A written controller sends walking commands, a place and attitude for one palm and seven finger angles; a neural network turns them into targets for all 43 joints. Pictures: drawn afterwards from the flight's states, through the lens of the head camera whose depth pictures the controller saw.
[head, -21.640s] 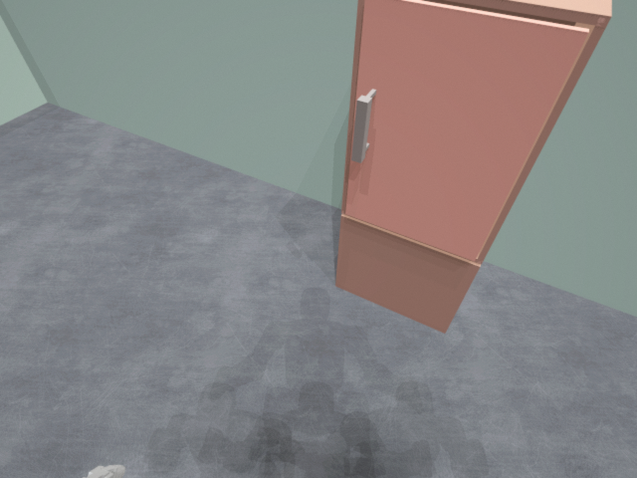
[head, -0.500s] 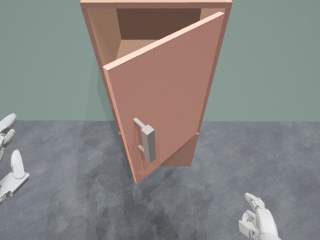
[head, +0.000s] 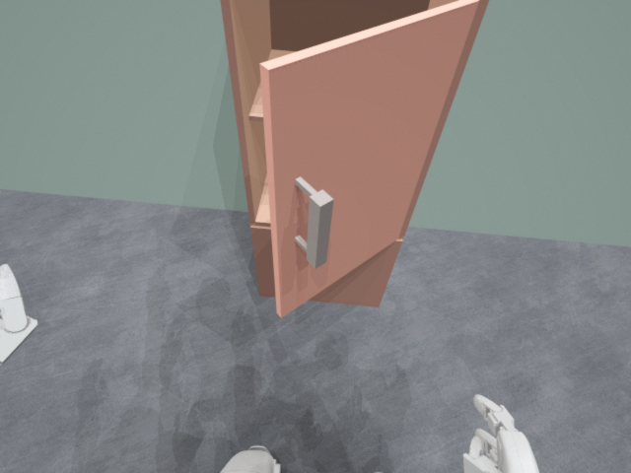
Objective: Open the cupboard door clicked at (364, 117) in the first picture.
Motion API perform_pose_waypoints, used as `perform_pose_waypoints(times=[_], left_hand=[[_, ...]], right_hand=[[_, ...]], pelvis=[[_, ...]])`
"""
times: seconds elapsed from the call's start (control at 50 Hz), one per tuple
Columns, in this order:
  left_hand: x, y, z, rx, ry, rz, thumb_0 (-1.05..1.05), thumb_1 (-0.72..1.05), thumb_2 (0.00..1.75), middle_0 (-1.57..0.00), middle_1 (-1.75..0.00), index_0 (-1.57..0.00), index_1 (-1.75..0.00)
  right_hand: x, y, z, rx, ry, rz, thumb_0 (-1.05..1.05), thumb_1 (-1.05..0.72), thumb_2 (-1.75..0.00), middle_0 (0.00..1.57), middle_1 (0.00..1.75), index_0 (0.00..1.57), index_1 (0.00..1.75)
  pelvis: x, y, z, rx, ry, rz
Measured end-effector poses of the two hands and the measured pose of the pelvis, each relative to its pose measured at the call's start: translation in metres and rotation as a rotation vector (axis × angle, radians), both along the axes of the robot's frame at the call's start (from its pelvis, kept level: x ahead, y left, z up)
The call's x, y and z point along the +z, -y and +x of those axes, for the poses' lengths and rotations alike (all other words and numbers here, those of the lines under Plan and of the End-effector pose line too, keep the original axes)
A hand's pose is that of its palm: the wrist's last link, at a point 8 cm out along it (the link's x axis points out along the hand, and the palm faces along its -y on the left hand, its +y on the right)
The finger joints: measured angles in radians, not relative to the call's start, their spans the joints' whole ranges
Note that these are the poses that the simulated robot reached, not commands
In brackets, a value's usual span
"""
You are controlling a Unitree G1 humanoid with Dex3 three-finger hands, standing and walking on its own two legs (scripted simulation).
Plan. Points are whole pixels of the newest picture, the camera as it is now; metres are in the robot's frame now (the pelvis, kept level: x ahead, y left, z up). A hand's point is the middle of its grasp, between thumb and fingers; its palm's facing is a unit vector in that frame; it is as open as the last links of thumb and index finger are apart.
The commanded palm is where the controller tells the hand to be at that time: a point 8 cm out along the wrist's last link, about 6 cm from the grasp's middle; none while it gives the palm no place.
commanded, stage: step back with the hand held close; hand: left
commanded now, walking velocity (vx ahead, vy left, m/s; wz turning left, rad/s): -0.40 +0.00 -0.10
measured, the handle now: (309, 223) +0.48 +0.04 +0.00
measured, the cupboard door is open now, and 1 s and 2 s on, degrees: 43 43 43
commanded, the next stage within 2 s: stop stepping back and stand still in 0.30 s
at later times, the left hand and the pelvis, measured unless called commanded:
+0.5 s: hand out of the picture +0.09 +0.28 +0.18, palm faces +0.46 -0.78 -0.42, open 7.4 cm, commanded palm +0.04 +0.31 +0.19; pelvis -0.10 +0.02 +0.00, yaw -1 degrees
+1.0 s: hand out of the picture +0.03 +0.26 +0.18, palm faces +0.37 -0.80 -0.48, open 7.4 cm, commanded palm -0.01 +0.30 +0.19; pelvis -0.18 +0.01 +0.01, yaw -5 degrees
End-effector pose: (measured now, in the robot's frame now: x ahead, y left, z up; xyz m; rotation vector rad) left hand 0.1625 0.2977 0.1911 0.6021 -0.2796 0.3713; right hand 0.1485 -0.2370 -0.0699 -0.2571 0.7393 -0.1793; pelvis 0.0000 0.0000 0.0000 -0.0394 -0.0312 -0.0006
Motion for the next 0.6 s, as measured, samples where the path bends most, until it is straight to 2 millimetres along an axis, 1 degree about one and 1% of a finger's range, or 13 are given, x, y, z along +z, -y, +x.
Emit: perform_pose_waypoints(times=[0.08, 0.18, 0.24, 0.28, 0.32, 0.36, 0.4, 0.44, 0.48, 0.52, 0.56, 0.6], left_hand=[[-0.001, -0.002, -0.017, 0.011, 0.022, -0.019, 0.01, 0.89, 0.89, -0.21, -0.30, -0.21, -0.31], [-0.007, -0.010, -0.027, -0.017, 0.045, -0.052, 0.01, 0.89, 0.89, -0.21, -0.30, -0.21, -0.31], [0.002, -0.015, -0.035, -0.031, 0.065, -0.016, 0.02, 0.89, 0.89, -0.21, -0.30, -0.21, -0.31], [0.010, -0.017, -0.048, -0.034, 0.100, 0.006, 0.02, 0.89, 0.89, -0.22, -0.30, -0.21, -0.31], [0.014, -0.019, -0.064, -0.019, 0.119, 0.010, 0.02, 0.89, 0.89, -0.22, -0.30, -0.21, -0.31], [0.014, -0.019, -0.081, 0.003, 0.117, 0.001, 0.01, 0.89, 0.89, -0.21, -0.30, -0.21, -0.31], [0.009, -0.016, -0.098, 0.019, 0.110, 0.018, 0.01, 0.89, 0.89, -0.21, -0.30, -0.21, -0.31], [0.006, -0.014, -0.109, 0.024, 0.095, -0.008, 0.01, 0.89, 0.89, -0.21, -0.30, -0.21, -0.31], [0.004, -0.015, -0.115, 0.023, 0.073, -0.049, 0.01, 0.89, 0.89, -0.21, -0.30, -0.21, -0.31], [0.003, -0.019, -0.117, 0.019, 0.065, -0.078, 0.01, 0.89, 0.89, -0.21, -0.30, -0.21, -0.31], [-0.002, -0.027, -0.116, 0.011, 0.064, -0.090, 0.01, 0.89, 0.89, -0.21, -0.30, -0.21, -0.31], [-0.005, -0.034, -0.114, 0.004, 0.058, -0.097, 0.01, 0.89, 0.89, -0.21, -0.30, -0.21, -0.31]], right_hand=[[-0.002, 0.000, -0.006, 0.011, -0.001, -0.008, 0.01, -0.91, -0.90, 0.21, 0.30, 0.20, 0.30], [0.000, -0.004, -0.021, -0.012, -0.001, -0.038, 0.01, -0.91, -0.90, 0.21, 0.30, 0.20, 0.30], [0.003, -0.012, -0.032, -0.010, 0.022, -0.033, 0.01, -0.91, -0.90, 0.20, 0.30, 0.20, 0.30], [0.004, -0.018, -0.039, 0.008, 0.032, -0.011, 0.01, -0.91, -0.90, 0.20, 0.30, 0.20, 0.30], [0.003, -0.023, -0.044, 0.030, 0.041, 0.014, 0.01, -0.91, -0.90, 0.20, 0.30, 0.20, 0.30], [0.001, -0.028, -0.047, 0.055, 0.051, 0.036, 0.01, -0.91, -0.90, 0.20, 0.30, 0.20, 0.30], [-0.005, -0.030, -0.050, 0.083, 0.068, 0.054, 0.01, -0.91, -0.90, 0.21, 0.30, 0.20, 0.30], [-0.009, -0.032, -0.058, 0.102, 0.044, 0.047, 0.01, -0.91, -0.90, 0.21, 0.30, 0.20, 0.30], [-0.006, -0.035, -0.071, 0.095, 0.007, 0.044, 0.01, -0.91, -0.90, 0.21, 0.30, 0.20, 0.30], [0.001, -0.038, -0.083, 0.078, -0.002, 0.029, 0.01, -0.91, -0.90, 0.21, 0.30, 0.20, 0.30], [0.006, -0.039, -0.093, 0.061, 0.031, 0.006, 0.01, -0.91, -0.90, 0.21, 0.30, 0.20, 0.30], [0.010, -0.040, -0.104, 0.037, 0.050, -0.002, 0.01, -0.91, -0.90, 0.21, 0.30, 0.20, 0.30]], pelvis=[[-0.002, -0.003, -0.013, -0.004, -0.003, 0.003], [-0.005, -0.015, -0.031, -0.009, 0.004, -0.010], [-0.005, -0.014, -0.046, 0.021, 0.002, -0.047], [-0.004, -0.011, -0.054, 0.035, -0.002, -0.055], [-0.005, -0.009, -0.062, 0.043, -0.014, -0.054], [-0.007, -0.007, -0.071, 0.042, -0.034, -0.042], [-0.014, -0.004, -0.084, 0.009, -0.060, 0.008], [-0.011, -0.009, -0.095, -0.011, -0.043, 0.002], [-0.003, -0.015, -0.099, -0.012, -0.031, 0.011], [0.003, -0.019, -0.102, -0.017, -0.030, 0.026], [0.001, -0.026, -0.106, -0.017, -0.035, 0.004], [0.002, -0.028, -0.118, -0.014, -0.024, 0.019]])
